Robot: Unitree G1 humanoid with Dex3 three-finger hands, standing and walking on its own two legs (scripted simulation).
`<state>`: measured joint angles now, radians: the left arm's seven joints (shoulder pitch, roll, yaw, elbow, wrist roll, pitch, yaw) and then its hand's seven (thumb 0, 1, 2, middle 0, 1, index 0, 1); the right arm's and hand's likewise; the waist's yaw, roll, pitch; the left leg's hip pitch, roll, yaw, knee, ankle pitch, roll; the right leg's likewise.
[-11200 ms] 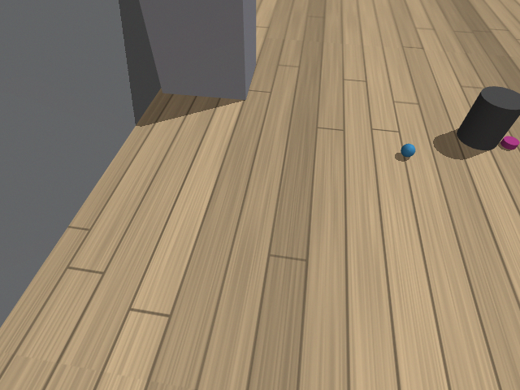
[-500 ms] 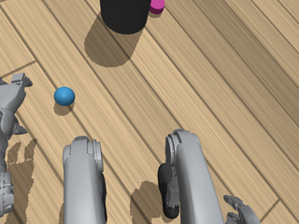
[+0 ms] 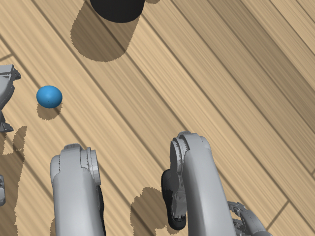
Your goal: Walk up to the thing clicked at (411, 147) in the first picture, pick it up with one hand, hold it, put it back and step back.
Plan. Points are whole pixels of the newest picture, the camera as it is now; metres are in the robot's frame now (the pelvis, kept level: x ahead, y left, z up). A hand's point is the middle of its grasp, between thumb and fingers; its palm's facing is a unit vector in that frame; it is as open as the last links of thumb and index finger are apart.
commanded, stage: rise first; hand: left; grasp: from above
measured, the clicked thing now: (49, 97) +0.50 +0.28 -0.30
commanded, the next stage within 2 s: approach in 0.30 s
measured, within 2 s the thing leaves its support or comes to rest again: neither
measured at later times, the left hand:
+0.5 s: hand (12, 103) +0.44 +0.33 -0.18, palm faces -0.44 -0.08 -0.89, open 14.2 cm
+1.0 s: hand (47, 73) +0.53 +0.25 -0.17, palm faces -0.41 -0.06 -0.91, open 14.1 cm
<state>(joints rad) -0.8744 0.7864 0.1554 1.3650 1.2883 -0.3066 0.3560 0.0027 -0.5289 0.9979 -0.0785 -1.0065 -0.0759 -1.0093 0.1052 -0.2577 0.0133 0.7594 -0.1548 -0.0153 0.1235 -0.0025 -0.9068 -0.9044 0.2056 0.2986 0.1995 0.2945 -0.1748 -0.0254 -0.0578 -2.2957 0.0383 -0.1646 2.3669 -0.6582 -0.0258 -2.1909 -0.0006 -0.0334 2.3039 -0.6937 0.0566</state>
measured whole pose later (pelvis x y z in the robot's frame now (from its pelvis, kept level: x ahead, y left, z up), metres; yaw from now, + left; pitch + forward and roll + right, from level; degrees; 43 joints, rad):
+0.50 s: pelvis +0.01 +0.00 -0.01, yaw -1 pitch +33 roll -8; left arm -0.91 0.81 0.15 1.42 1.28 -0.28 0.38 0.00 -0.54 1.00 -0.08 -1.03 -0.07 -1.03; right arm 0.12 -0.27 0.04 0.76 -0.18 -0.02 0.14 0.00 -0.91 -0.90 0.21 0.30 0.20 0.29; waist -0.21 -0.03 -0.03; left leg -2.33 0.04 -0.18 2.41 -0.68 -0.03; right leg -2.22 0.01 -0.04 2.34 -0.71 0.06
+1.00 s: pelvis +0.01 +0.00 -0.01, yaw -2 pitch +35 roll -8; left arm -1.11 0.77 0.10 1.52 1.23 -0.06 0.38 0.00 -0.53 0.98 -0.08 -1.05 -0.08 -1.05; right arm 0.17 -0.28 0.11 0.71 -0.14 -0.04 0.15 0.00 -0.91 -0.90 0.20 0.30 0.20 0.29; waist -0.33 0.02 -0.01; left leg -2.35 0.06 -0.19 2.41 -0.68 -0.03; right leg -2.25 0.03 -0.05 2.33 -0.69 0.07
